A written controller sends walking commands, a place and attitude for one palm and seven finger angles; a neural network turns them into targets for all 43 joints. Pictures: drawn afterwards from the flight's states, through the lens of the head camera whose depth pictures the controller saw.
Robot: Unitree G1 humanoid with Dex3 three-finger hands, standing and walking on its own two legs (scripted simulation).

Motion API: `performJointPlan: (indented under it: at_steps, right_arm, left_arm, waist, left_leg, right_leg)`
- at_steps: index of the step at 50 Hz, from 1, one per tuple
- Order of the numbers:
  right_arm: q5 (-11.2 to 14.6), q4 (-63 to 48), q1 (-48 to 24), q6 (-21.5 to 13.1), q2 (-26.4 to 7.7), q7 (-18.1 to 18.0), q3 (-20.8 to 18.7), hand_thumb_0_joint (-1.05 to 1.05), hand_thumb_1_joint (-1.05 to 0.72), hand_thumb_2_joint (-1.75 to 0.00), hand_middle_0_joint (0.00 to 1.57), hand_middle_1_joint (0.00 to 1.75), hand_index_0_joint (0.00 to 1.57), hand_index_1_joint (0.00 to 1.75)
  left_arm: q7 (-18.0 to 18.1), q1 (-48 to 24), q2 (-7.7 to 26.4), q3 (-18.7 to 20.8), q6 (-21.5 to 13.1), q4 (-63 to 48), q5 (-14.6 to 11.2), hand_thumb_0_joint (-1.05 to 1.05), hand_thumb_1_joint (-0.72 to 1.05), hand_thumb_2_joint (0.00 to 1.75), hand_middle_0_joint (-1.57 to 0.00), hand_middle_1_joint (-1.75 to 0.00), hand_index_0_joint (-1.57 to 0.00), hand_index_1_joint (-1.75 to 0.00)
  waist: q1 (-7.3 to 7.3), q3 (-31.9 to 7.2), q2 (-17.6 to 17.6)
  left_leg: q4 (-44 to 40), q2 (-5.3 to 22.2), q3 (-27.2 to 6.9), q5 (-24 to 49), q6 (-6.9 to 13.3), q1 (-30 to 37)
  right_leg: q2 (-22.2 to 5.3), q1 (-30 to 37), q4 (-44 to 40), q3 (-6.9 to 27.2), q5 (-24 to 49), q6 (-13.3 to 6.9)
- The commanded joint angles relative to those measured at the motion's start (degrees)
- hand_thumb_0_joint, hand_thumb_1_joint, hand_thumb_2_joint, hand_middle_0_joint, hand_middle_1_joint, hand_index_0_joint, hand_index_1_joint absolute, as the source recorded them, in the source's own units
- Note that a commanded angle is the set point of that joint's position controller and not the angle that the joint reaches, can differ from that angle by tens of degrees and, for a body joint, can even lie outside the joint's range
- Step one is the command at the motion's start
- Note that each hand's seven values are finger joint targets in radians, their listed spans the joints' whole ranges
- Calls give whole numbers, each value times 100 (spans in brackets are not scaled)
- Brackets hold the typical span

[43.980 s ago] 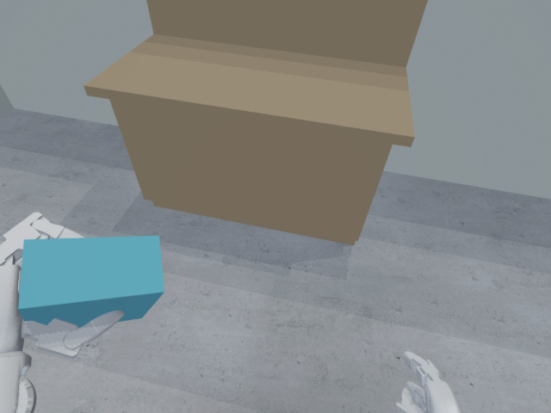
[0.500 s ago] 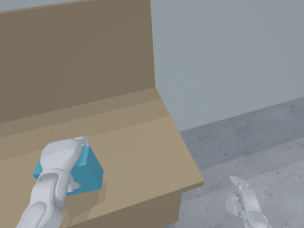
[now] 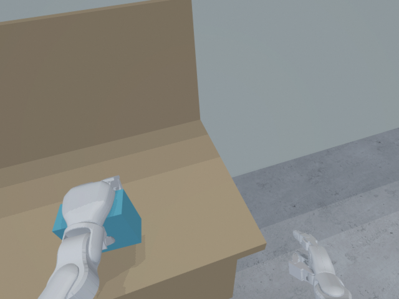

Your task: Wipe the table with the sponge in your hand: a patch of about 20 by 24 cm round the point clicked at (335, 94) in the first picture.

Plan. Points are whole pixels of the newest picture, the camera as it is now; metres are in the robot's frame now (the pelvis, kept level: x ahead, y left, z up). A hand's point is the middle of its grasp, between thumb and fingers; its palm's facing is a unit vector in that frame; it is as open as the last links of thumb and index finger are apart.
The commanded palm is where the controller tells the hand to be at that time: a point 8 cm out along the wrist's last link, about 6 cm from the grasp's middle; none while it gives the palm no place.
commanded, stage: move the sponge above the wiping area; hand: left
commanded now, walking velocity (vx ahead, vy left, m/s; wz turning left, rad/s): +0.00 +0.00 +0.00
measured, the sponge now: (106, 228) +0.23 +0.26 +0.00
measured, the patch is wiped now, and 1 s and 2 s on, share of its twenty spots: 0.00 0.00 0.00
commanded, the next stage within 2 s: none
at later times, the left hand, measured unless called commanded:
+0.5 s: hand (106, 221) +0.23 +0.25 +0.04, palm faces +0.00 -0.11 -0.99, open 10.1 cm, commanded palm +0.20 +0.24 +0.10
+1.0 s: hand (102, 224) +0.23 +0.26 +0.03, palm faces -0.06 -0.14 -0.99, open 10.1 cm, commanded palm +0.20 +0.25 +0.10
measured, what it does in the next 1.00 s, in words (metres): stands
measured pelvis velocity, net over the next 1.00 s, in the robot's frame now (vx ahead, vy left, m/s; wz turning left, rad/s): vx -0.01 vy -0.01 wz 0.00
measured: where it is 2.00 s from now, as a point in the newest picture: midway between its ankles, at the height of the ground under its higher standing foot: outside the picture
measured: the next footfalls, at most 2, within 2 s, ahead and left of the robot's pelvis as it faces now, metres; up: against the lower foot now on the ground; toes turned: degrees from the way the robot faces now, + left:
none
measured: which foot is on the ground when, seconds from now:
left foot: down 0.00-1.00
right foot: down 0.00-1.00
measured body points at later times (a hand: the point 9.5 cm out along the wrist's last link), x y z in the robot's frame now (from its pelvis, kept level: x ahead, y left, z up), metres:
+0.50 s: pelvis +0.00 -0.01 +0.00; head -0.02 -0.05 +0.45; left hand +0.23 +0.25 +0.10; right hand +0.25 -0.21 -0.08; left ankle -0.01 +0.10 -0.74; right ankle +0.00 -0.10 -0.74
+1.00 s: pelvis -0.01 -0.01 +0.00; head -0.03 -0.05 +0.45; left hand +0.23 +0.26 +0.09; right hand +0.23 -0.21 -0.08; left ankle -0.01 +0.10 -0.74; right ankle +0.00 -0.10 -0.74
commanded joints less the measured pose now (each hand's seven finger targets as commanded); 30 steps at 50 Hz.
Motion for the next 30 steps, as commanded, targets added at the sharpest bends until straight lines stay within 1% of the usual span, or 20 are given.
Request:
performJointPlan:
  at_steps: [1, 2, 4, 6, 7, 10, 11, 12, 13, 15, 16, 17, 21, 22, 25, 26, 27, 28, 29, 30]
  right_arm:
    - [78, -927, -1443, -213, -584, 20, -167, 0, -90, -90, 20, 30, 20, 30]
    - [102, -988, -1437, -186, -586, 37, -152, 0, -90, -90, 20, 30, 20, 30]
    - [133, -1027, -1526, -124, -600, 56, -131, 0, -90, -90, 20, 30, 20, 30]
    - [106, -1032, -1575, -66, -640, 44, -117, 0, -90, -90, 20, 30, 20, 30]
    - [104, -1098, -1477, -55, -613, 38, -127, 0, -90, -90, 20, 30, 20, 30]
    - [50, -1097, -1381, -82, -588, -19, -123, 0, -90, -90, 20, 30, 20, 30]
    - [11, -1032, -1342, -86, -622, -50, -137, 0, -90, -90, 20, 30, 20, 30]
    - [5, -1100, -1308, -122, -543, -54, -132, 0, -90, -90, 20, 30, 20, 30]
    - [-1, -1053, -1247, -165, -540, -60, -157, 0, -90, -90, 20, 30, 20, 30]
    - [-14, -1009, -1207, -201, -525, -47, -175, 0, -90, -90, 20, 30, 20, 30]
    - [-26, -980, -1215, -200, -567, -41, -187, 0, -90, -90, 20, 30, 20, 30]
    - [-4, -1010, -1223, -212, -510, -12, -182, 0, -90, -90, 20, 30, 20, 30]
    - [86, -915, -1382, -156, -594, 46, -184, 0, -90, -90, 20, 30, 20, 30]
    - [107, -971, -1376, -138, -582, 44, -196, 0, -90, -90, 20, 30, 20, 30]
    - [120, -1047, -1484, -124, -585, 38, -191, 0, -90, -90, 20, 30, 20, 30]
    - [105, -1026, -1485, -115, -610, 13, -195, 0, -90, -90, 20, 30, 20, 30]
    - [102, -1078, -1446, -124, -585, -13, -176, 0, -90, -90, 20, 30, 20, 30]
    - [90, -1029, -1417, -135, -592, -33, -176, 0, -90, -90, 20, 30, 20, 30]
    - [71, -1049, -1411, -151, -575, -61, -165, 0, -90, -90, 20, 30, 20, 30]
    - [58, -997, -1385, -165, -569, -88, -167, 0, -90, -90, 20, 30, 20, 30]
  left_arm:
    - [404, -1038, 813, 814, 503, -736, 2, 0, 10, 130, -120, -160, -120, -160]
    - [331, -1011, 544, 553, 621, -810, -78, 0, 10, 130, -120, -160, -120, -160]
    - [175, -1030, 432, 306, 801, -768, -115, 0, 10, 130, -120, -160, -120, -160]
    - [60, -1069, 671, 456, 864, -769, -79, 0, 10, 130, -120, -160, -120, -160]
    - [-8, -1032, 551, 331, 831, -819, -82, 0, 10, 130, -120, -160, -120, -160]
    - [-37, -1555, 752, 369, 554, -917, 79, 0, 10, 130, -120, -160, -120, -160]
    - [27, -1752, 1117, 708, 436, -1057, 139, 0, 10, 130, -120, -160, -120, -160]
    - [65, -1800, 818, 468, 315, -1119, 177, 0, 10, 130, -120, -160, -120, -160]
    - [158, -1638, 1068, 749, 188, -1045, 190, 0, 10, 130, -120, -160, -120, -160]
    - [305, -1477, 983, 774, 54, -994, 219, 0, 10, 130, -120, -160, -120, -160]
    - [386, -1379, 1216, 1040, 42, -1068, 213, 0, 10, 130, -120, -160, -120, -160]
    - [427, -1251, 855, 762, 70, -1011, 206, 0, 10, 130, -120, -160, -120, -160]
    - [461, -1005, 755, 731, 446, -524, 41, 0, 10, 130, -120, -160, -120, -160]
    - [416, -993, 545, 553, 529, -585, -10, 0, 10, 130, -120, -160, -120, -160]
    - [278, -1026, 536, 391, 627, -693, -73, 0, 10, 130, -120, -160, -120, -160]
    - [248, -1040, 768, 613, 617, -714, -86, 0, 10, 130, -120, -160, -120, -160]
    - [192, -1176, 591, 402, 573, -777, -86, 0, 10, 130, -120, -160, -120, -160]
    - [182, -1319, 863, 596, 509, -713, -21, 0, 10, 130, -120, -160, -120, -160]
    - [169, -1465, 753, 477, 437, -750, 0, 0, 10, 130, -120, -160, -120, -160]
    - [182, -1619, 915, 584, 362, -687, 57, 0, 10, 130, -120, -160, -120, -160]
  waist:
    - [2, -954, -136]
    - [-65, -1074, -204]
    - [-118, -1058, -439]
    - [-106, -977, -460]
    - [-149, -1054, -541]
    - [-172, -1144, -554]
    - [-142, -1235, -408]
    - [-140, -1391, -359]
    - [-79, -1398, -345]
    - [-42, -1506, -281]
    - [1, -1474, -114]
    - [-36, -1423, -63]
    - [-81, -885, -283]
    - [-110, -1015, -345]
    - [-116, -1048, -467]
    - [-96, -999, -528]
    - [-160, -1047, -501]
    - [-146, -975, -558]
    - [-174, -980, -542]
    - [-165, -924, -556]
  left_leg:
    - [-293, 3, -608, 1693, 7, 172]
    - [-275, -2, -526, 1754, 24, 128]
    - [-260, -25, -524, 1761, 50, 80]
    - [-250, -63, -554, 1661, 90, 55]
    - [-226, -61, -522, 1624, 124, 22]
    - [-154, -92, -501, 1543, 171, 88]
    - [-166, -77, -562, 1474, 168, 179]
    - [-119, -85, -505, 1556, 193, 208]
    - [-90, -81, -512, 1626, 176, 221]
    - [-57, -76, -484, 1804, 141, 233]
    - [-92, -76, -535, 1786, 117, 245]
    - [-79, -67, -463, 1880, 114, 202]
    - [-165, -64, -488, 1568, 72, 34]
    - [-166, -51, -419, 1538, 100, 14]
    - [-159, -88, -433, 1496, 138, 20]
    - [-177, -98, -495, 1392, 150, 43]
    - [-171, -103, -439, 1314, 180, 37]
    - [-159, -108, -464, 1260, 175, 40]
    - [-175, -115, -459, 1164, 184, 33]
    - [-170, -123, -460, 1093, 190, 70]
  right_leg:
    - [-8, 368, -307, 673, 1165, -327]
    - [-53, 489, -254, 544, 1352, -282]
    - [-94, 521, -256, 552, 1495, -240]
    - [-55, 504, -282, 689, 1410, -271]
    - [-76, 556, -240, 566, 1368, -235]
    - [-89, 469, -260, 665, 1332, -213]
    - [-22, 453, -284, 813, 1177, -269]
    - [-53, 515, -201, 683, 1297, -251]
    - [-49, 537, -203, 745, 1400, -270]
    - [-60, 603, -166, 791, 1711, -280]
    - [-16, 623, -194, 911, 1674, -330]
    - [-49, 627, -148, 768, 1795, -309]
    - [-34, 375, -323, 860, 1470, -302]
    - [-69, 450, -273, 716, 1455, -252]
    - [-109, 497, -281, 699, 1411, -213]
    - [-63, 469, -348, 807, 1183, -238]
    - [-94, 477, -342, 725, 1116, -198]
    - [-90, 397, -384, 777, 1014, -206]
    - [-103, 377, -412, 766, 876, -188]
    - [-93, 295, -481, 813, 731, -196]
